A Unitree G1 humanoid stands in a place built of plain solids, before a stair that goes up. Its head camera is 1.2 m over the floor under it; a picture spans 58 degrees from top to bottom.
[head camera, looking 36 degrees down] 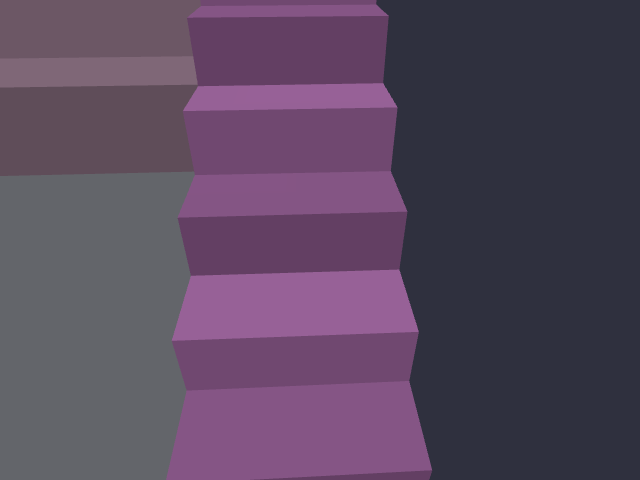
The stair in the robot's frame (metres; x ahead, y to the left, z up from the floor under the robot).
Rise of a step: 0.20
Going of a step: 0.24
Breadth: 0.60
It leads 3 degrees to the left of straight ahead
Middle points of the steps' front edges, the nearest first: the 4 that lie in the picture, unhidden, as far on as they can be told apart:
0.71 0.06 0.39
0.95 0.07 0.59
1.19 0.08 0.78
1.43 0.09 0.98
